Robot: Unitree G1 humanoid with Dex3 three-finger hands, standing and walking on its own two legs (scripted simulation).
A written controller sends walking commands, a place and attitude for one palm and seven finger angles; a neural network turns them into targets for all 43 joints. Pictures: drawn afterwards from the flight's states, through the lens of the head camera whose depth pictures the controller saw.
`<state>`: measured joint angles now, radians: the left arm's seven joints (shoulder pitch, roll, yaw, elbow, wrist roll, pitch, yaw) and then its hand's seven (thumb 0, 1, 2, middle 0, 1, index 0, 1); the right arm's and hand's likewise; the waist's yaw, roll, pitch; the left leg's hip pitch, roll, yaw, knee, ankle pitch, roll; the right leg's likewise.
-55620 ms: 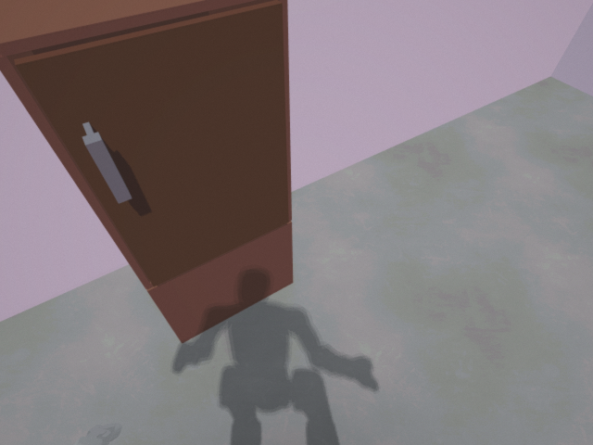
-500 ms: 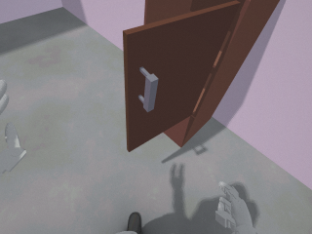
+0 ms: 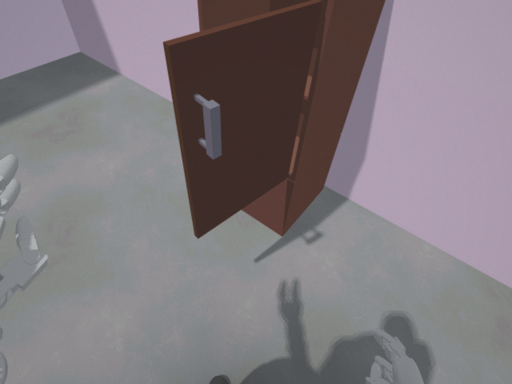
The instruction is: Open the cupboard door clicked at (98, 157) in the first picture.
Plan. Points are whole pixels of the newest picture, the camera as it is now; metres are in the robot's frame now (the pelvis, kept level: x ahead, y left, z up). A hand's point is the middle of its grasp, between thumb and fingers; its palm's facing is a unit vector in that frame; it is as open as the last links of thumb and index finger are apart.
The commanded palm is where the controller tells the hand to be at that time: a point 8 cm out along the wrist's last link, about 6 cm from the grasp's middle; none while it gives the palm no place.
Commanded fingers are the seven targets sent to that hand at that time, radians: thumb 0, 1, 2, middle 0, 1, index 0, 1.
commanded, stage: stop stepping back and stand still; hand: left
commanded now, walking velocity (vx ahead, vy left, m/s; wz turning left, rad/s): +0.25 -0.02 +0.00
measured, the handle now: (206, 126) +0.59 +0.10 +0.07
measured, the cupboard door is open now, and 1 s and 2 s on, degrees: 80 80 80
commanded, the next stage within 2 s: let the arm hang, fingers relaxed in 0.72 s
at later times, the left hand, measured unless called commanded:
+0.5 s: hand (22, 280) +0.20 +0.24 +0.17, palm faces +0.35 -0.80 -0.48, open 7.4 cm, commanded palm +0.12 +0.30 +0.19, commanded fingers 0.00 0.90 0.90 -0.20 -0.30 -0.20 -0.30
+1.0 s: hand out of the picture +0.12 +0.24 -0.09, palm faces +0.03 -0.94 -0.35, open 7.4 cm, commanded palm none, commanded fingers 0.00 0.90 0.90 -0.20 -0.30 -0.20 -0.30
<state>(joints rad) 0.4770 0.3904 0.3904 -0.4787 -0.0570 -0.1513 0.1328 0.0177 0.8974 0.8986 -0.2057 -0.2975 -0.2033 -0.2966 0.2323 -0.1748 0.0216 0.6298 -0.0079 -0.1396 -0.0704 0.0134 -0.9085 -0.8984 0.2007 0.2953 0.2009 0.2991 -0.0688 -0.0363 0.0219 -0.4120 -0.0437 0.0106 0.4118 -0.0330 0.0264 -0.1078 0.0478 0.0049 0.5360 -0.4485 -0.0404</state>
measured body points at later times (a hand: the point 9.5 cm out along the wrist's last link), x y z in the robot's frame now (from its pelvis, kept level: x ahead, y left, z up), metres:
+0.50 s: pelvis -0.01 +0.00 +0.00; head +0.02 +0.01 +0.45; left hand +0.17 +0.28 +0.20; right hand +0.17 -0.21 -0.07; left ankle +0.04 +0.13 -0.73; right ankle -0.08 -0.10 -0.73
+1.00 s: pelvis -0.03 +0.02 +0.00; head -0.03 +0.00 +0.44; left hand +0.12 +0.29 -0.07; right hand +0.11 -0.25 -0.12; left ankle +0.04 +0.13 -0.73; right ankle -0.08 -0.10 -0.73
